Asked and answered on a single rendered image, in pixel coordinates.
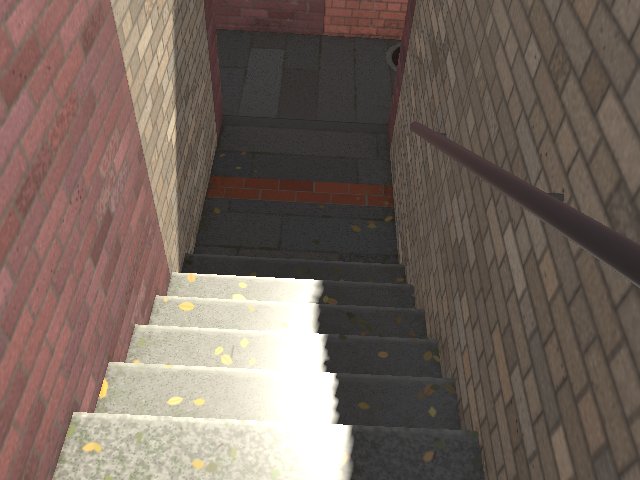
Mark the stairs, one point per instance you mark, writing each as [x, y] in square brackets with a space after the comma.
[255, 368]

